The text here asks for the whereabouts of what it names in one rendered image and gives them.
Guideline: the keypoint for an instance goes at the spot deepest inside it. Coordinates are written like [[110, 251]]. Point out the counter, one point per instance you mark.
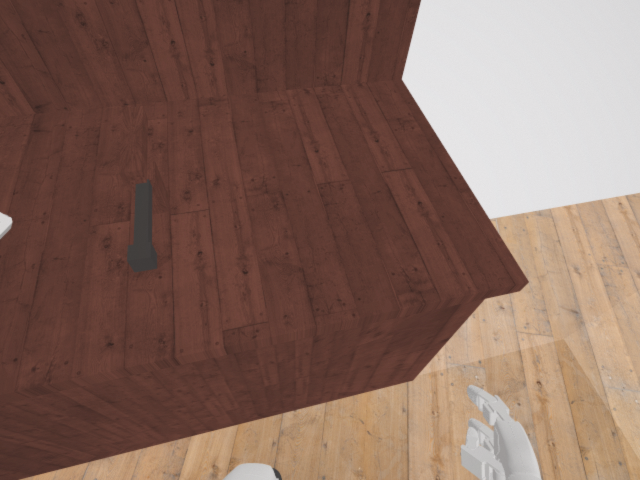
[[314, 238]]

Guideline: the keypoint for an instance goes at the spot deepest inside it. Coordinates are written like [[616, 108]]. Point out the tap lever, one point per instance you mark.
[[142, 256]]

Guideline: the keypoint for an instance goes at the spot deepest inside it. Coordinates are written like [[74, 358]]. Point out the robot right hand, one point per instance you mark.
[[506, 451]]

